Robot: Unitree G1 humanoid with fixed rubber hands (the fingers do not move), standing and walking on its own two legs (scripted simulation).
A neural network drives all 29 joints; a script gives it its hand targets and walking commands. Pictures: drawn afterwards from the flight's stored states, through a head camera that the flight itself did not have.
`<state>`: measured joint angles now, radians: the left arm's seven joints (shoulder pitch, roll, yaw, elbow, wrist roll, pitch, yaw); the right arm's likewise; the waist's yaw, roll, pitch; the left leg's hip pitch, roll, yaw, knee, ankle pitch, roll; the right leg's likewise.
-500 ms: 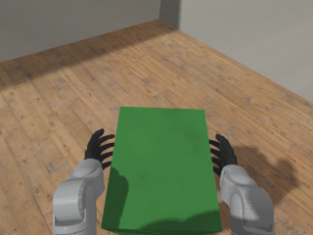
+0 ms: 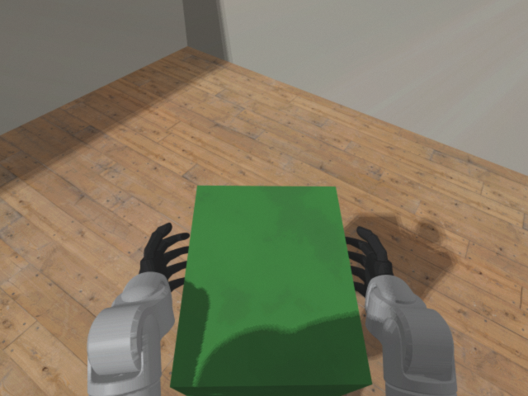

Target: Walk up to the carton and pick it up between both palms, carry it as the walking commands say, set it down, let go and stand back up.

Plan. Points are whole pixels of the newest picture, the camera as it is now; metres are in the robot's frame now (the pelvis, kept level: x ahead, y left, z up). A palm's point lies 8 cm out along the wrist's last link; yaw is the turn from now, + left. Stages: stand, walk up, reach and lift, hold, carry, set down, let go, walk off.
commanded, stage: carry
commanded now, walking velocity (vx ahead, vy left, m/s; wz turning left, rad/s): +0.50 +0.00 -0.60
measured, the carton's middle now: (265, 299) +0.28 +0.00 +0.00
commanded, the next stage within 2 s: none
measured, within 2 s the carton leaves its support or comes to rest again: neither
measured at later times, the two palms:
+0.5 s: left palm (257, 134) +0.59 +0.02 +0.08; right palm (406, 170) +0.50 -0.26 +0.08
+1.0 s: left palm (330, 74) +0.86 -0.17 +0.08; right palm (443, 117) +0.68 -0.40 +0.08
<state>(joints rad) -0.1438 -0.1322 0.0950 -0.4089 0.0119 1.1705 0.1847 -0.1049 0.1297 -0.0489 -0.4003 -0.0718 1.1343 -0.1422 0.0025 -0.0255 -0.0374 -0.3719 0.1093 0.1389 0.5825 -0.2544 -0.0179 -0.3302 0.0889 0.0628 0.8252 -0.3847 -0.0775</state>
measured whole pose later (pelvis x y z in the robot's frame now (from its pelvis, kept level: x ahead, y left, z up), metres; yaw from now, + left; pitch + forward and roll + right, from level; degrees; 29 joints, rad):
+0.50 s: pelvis +0.28 -0.05 +0.00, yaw -15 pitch +4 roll +0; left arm -0.16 -0.14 0.09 -0.39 0.01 1.18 0.18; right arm -0.09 0.13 -0.06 -0.41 -0.07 1.14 -0.15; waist 0.00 -0.02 -0.03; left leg -0.47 0.09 0.06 1.09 -0.53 -0.08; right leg -0.38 0.07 -0.01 0.58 -0.27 -0.09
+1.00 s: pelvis +0.55 -0.13 +0.00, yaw -35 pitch +5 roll -1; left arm -0.17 -0.14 0.09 -0.39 0.01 1.16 0.17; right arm -0.10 0.13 -0.05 -0.44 -0.07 1.14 -0.16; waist 0.01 -0.01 -0.04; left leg -0.12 0.21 0.36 0.53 -0.42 -0.09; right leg -0.53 0.02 -0.03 0.62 -0.20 -0.08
